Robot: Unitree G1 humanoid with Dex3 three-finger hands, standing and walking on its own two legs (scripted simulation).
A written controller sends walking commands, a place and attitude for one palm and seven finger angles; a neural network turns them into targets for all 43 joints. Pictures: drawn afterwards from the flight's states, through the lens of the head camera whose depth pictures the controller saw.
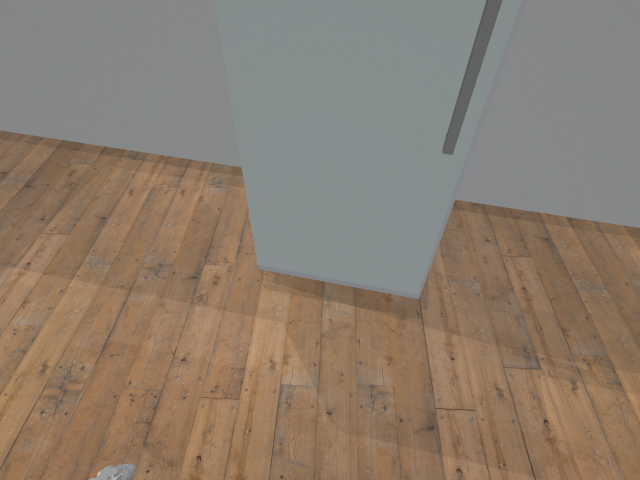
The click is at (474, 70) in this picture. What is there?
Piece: fridge door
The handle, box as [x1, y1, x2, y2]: [443, 0, 501, 154]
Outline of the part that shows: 501,0 486,0 449,128 446,134 446,138 443,145 443,153 452,154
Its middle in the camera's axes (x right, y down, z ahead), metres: +0.30 -0.36 +0.75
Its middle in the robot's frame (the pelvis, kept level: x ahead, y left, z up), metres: +0.84 -0.25 +0.18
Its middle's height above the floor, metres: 0.95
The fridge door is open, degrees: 0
